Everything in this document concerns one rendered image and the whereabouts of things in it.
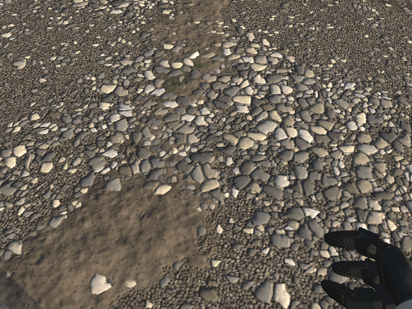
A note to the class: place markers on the right robot hand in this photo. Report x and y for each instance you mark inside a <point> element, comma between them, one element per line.
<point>390,275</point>

